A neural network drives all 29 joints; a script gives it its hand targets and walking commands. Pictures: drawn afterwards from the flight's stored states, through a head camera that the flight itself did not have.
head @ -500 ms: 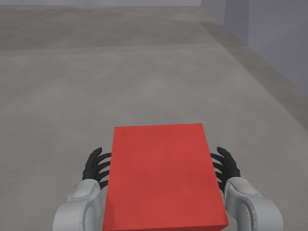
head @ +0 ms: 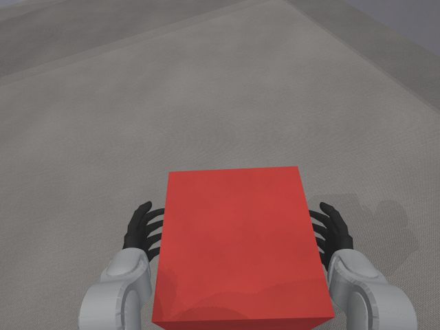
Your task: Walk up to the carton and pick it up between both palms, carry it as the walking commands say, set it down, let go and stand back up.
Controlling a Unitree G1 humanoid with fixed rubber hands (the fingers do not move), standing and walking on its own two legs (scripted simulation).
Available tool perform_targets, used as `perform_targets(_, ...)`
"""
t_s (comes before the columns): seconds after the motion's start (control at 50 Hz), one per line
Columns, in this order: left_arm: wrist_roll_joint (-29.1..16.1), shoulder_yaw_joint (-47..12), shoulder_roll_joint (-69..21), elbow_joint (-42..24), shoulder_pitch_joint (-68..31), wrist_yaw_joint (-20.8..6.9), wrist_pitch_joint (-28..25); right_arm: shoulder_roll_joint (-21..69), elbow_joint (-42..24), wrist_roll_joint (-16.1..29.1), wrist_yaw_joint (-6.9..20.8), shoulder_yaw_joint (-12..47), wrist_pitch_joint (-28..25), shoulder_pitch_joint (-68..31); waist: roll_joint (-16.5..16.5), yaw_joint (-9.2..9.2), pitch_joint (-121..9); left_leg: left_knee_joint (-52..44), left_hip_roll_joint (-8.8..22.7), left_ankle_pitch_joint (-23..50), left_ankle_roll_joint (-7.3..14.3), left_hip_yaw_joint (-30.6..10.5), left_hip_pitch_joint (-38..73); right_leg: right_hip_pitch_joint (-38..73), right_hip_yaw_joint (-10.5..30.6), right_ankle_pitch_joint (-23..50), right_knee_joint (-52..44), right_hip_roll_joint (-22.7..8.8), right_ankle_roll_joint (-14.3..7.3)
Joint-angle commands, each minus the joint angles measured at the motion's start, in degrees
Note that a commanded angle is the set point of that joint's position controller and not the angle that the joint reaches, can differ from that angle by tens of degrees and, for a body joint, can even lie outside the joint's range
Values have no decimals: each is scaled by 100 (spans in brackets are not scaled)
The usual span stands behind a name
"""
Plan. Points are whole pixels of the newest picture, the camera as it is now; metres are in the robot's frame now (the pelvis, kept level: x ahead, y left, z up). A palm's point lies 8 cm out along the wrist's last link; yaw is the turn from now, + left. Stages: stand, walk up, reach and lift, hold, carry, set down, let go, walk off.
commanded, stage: carry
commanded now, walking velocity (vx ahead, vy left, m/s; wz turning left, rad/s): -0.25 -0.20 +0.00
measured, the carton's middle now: (236, 259) +0.25 -0.01 -0.01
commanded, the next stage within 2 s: none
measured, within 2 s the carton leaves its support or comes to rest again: neither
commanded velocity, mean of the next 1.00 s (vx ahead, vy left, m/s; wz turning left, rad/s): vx -0.25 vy -0.20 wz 0.00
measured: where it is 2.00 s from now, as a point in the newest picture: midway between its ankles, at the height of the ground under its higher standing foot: outside the picture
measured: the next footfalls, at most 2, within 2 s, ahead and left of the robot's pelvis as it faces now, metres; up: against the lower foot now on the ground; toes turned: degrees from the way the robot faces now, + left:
left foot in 0.28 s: -0.11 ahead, +0.01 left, +0.00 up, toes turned +13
right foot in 0.72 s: -0.19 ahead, -0.37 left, +0.00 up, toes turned -2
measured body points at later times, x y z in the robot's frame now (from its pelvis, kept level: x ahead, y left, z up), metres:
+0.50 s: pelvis -0.15 -0.12 +0.02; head -0.15 -0.08 +0.47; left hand +0.08 +0.07 +0.10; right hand +0.11 -0.23 +0.12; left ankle -0.15 +0.00 -0.73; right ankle -0.12 -0.30 -0.63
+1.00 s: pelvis -0.29 -0.30 +0.00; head -0.27 -0.30 +0.45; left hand -0.05 -0.14 +0.09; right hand -0.04 -0.44 +0.09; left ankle -0.36 -0.20 -0.67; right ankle -0.23 -0.37 -0.73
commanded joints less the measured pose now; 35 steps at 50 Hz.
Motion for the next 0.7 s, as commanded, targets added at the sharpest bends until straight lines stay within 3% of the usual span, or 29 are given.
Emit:
perform_targets(0.0,-1549,-3122,-4746,-727,-1483,-935,-360,4940,-1169,1874,724,4358,-343,-2710,-1838,202,-2454,1131,-320,658,9,213,263,1629,23,1805,-811,-791,-417)
perform_targets(0.04,-1531,-3279,-4595,-947,-1565,-925,-355,4816,-1103,1759,693,4203,-347,-2385,-1378,210,-2369,731,-400,461,96,332,390,1541,339,1252,-1064,-906,-531)
perform_targets(0.1,-1379,-3467,-4087,-934,-1508,-782,-218,4337,-469,1543,707,3886,-195,-1666,-1161,256,-2186,-485,-484,-49,199,400,658,1500,1117,1637,-1208,-1257,-1029)
perform_targets(0.12,-1327,-3508,-3898,-897,-1498,-738,-146,4160,-254,1478,719,3771,-121,-1461,-1101,265,-2159,-930,-532,-174,273,401,817,1476,1344,1797,-1247,-1368,-1099)
perform_targets(0.16,-1251,-3589,-3655,-699,-1423,-672,43,3808,58,1327,727,3525,23,-1094,-966,236,-2080,-2122,-546,-74,458,437,1302,1341,1462,1816,-1280,-1429,-1093)
perform_targets(0.18,-1254,-3640,-3579,-594,-1446,-652,134,3685,156,1247,723,3401,73,-1021,-745,177,-1986,-3069,-504,581,488,476,1686,1137,1345,1471,-1265,-1334,-923)
perform_targets(0.2,-1277,-3706,-3529,-481,-1483,-637,208,3598,281,1175,718,3264,109,-996,-319,139,-1871,-4136,-184,1511,516,360,2332,624,1009,1012,-1112,-1115,-581)
perform_targets(0.22,-1294,-3785,-3526,-456,-1661,-630,262,3485,362,1104,713,3134,113,-1064,827,128,-1681,-4623,969,1742,883,-1034,3002,-608,448,362,-290,-604,-108)
perform_targets(0.24,-1345,-3833,-3568,-591,-1968,-648,286,3513,306,1097,715,3121,82,-1205,2223,90,-1227,-4682,2663,3737,1741,-2885,2836,-1903,-68,-1592,1561,178,281)
perform_targets(0.26,-1408,-3883,-3784,-593,-2270,-655,260,3703,162,1199,742,3175,56,-1350,1354,154,-768,-4578,2921,4212,1921,-2234,1909,-1835,498,-2003,3068,19,235)
perform_targets(0.28,-1526,-3965,-4065,-520,-2509,-675,204,3901,-53,1271,775,3235,25,-1638,624,139,-763,-4473,2348,3663,1787,-1410,1536,-1612,955,-1527,3526,-116,169)
perform_targets(0.3,-1635,-4088,-4406,-509,-2822,-714,150,4124,-229,1299,814,3240,-34,-1978,316,181,-766,-4577,1889,3097,1474,-865,1396,-1524,830,-840,3798,-36,227)
perform_targets(0.32,-1635,-4010,-4548,-454,-2788,-724,99,4240,-398,1386,832,3290,-83,-2252,-219,249,-734,-4648,1456,2583,1124,-344,1317,-1432,719,-451,4050,51,273)
perform_targets(0.34,-1693,-3950,-4739,-516,-2730,-745,26,4413,-606,1498,849,3382,-156,-2526,-322,281,-753,-4482,1083,2562,945,86,1455,-1417,519,-299,3993,138,269)
perform_targets(0.36,-1752,-3940,-4847,-568,-2727,-751,-41,4504,-736,1517,841,3407,-223,-2574,-345,268,-854,-4254,931,2794,891,262,1791,-1506,390,-214,3835,192,289)
perform_targets(0.38,-1741,-3892,-4711,-501,-2567,-735,-33,4361,-664,1415,766,3341,-217,-2327,-311,242,-1008,-4019,929,3378,948,180,2104,-1475,325,-299,3575,207,346)
perform_targets(0.44,-1613,-3749,-4092,-366,-2052,-582,150,3754,56,1032,590,2939,-11,-1116,329,164,-1593,-3695,1201,4678,1111,-244,2688,-1146,121,-782,2604,210,428)
perform_targets(0.5,-1506,-3735,-3853,-289,-1980,-517,299,3544,373,926,574,2754,79,-958,1200,164,-1764,-3780,1367,4796,947,-426,2700,-707,-30,-1038,1734,120,410)
perform_targets(0.54,-1501,-3818,-3996,-446,-2175,-525,292,3722,109,1085,655,2873,39,-1353,1677,178,-1692,-3807,1303,4480,762,-379,2613,-505,-130,-1122,1084,138,360)
perform_targets(0.58,-1532,-3834,-4242,-563,-2329,-545,240,3992,-254,1294,715,3112,-24,-1808,1682,208,-1670,-3704,1309,4225,631,-442,2589,-286,-107,-957,174,128,277)
perform_targets(0.6,-1537,-3806,-4326,-599,-2307,-563,204,4088,-423,1369,727,3228,-52,-1960,1458,260,-1766,-3504,1239,3907,529,-396,2431,97,-110,-703,-467,107,246)
perform_targets(0.62,-1515,-3734,-4390,-592,-2197,-592,167,4172,-545,1443,727,3359,-75,-2074,913,326,-1891,-3050,1063,3409,363,-241,2126,595,109,-328,-1280,-64,215)
perform_targets(0.64,-1510,-3657,-4482,-606,-2084,-633,124,4194,-671,1487,732,3477,-102,-2130,-96,322,-1830,-2486,695,2354,188,-4,1417,1036,526,216,-1691,-425,98)
perform_targets(0.66,-1505,-3554,-4458,-671,-1985,-682,78,4276,-845,1558,735,3650,-103,-2096,-1875,197,-1694,-1443,24,-160,-10,505,128,1521,1580,2412,-1631,-1491,-294)
perform_targets(0.68,-1535,-3467,-4498,-656,-1843,-719,13,4457,-848,1612,734,3841,-120,-2179,-2591,155,-1586,-130,-192,-1036,-12,388,-275,1432,1556,4294,-1012,-1803,-603)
